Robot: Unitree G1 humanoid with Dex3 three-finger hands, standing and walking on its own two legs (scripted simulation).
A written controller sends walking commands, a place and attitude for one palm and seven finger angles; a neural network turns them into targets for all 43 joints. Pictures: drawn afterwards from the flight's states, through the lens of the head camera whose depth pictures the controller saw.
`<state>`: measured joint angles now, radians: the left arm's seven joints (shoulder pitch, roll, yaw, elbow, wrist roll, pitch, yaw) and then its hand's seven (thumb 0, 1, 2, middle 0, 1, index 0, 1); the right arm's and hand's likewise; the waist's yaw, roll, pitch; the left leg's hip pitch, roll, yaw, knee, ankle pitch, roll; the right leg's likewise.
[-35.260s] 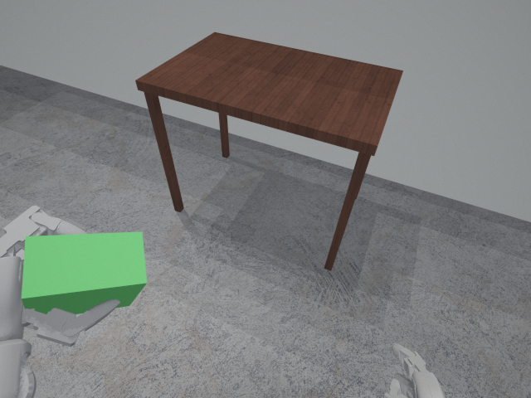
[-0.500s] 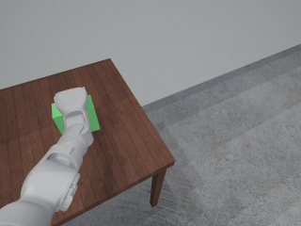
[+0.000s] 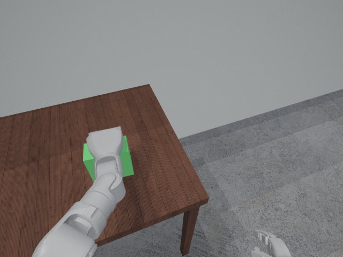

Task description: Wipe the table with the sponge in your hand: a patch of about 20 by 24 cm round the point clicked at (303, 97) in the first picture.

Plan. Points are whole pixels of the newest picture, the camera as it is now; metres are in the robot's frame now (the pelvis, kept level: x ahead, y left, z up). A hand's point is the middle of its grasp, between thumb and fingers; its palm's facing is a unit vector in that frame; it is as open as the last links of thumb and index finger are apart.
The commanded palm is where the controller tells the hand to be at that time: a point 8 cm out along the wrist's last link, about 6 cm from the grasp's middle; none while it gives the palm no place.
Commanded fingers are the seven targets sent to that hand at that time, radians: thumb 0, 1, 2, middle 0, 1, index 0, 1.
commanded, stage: wipe back along the third lane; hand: left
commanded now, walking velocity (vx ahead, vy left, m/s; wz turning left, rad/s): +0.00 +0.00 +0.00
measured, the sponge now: (111, 163) +0.36 +0.21 -0.02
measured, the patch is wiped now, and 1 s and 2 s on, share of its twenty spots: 1.00 1.00 1.00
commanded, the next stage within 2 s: slide back across to the middle lane in 0.88 s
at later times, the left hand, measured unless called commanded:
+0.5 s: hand (118, 169) +0.33 +0.17 +0.01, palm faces -0.04 -0.02 -1.00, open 10.1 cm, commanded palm +0.28 +0.15 +0.04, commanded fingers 0.00 0.10 1.30 -1.20 -1.60 -1.20 -1.60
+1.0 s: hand (121, 178) +0.30 +0.16 +0.01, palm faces -0.04 -0.05 -1.00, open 10.1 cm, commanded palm +0.26 +0.15 +0.04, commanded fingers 0.00 0.10 1.30 -1.20 -1.60 -1.20 -1.60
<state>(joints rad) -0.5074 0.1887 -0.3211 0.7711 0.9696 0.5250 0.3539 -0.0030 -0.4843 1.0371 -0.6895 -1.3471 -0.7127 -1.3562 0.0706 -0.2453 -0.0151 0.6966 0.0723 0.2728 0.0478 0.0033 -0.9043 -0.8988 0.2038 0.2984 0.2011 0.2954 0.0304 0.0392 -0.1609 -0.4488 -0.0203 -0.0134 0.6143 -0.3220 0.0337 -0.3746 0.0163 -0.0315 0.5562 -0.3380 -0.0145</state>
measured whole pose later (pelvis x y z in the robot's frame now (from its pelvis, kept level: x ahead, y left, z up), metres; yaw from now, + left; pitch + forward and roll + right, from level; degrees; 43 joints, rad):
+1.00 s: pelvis -0.02 -0.03 +0.00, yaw +0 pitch +5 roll +0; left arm -0.29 0.16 -0.38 0.54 0.98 0.57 0.32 0.00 -0.48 1.04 -0.68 -1.35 -0.70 -1.36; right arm 0.02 -0.25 -0.01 0.68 0.09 0.26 0.04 0.01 -0.90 -0.90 0.20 0.30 0.20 0.30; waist 0.06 0.06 -0.14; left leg -0.38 -0.01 -0.01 0.60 -0.30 0.00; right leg -0.34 0.03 -0.03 0.61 -0.35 -0.05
